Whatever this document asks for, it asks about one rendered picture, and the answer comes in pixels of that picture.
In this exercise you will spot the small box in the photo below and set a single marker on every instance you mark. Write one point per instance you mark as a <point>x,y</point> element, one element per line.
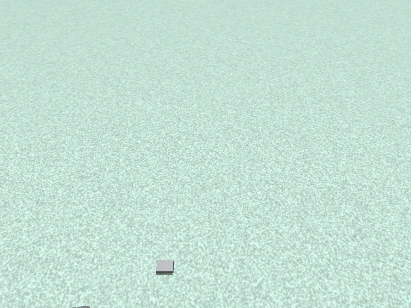
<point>165,266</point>

